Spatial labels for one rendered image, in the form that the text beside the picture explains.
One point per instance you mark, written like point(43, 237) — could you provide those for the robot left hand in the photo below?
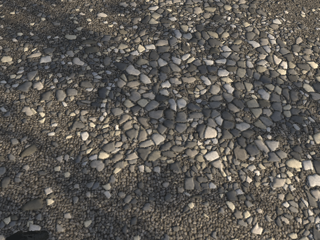
point(29, 235)

